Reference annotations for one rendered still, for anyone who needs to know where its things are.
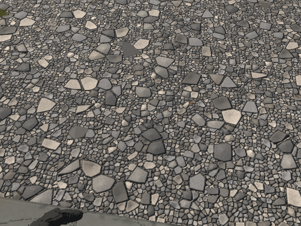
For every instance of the left robot hand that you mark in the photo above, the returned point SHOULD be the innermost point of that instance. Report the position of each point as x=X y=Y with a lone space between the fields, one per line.
x=57 y=217

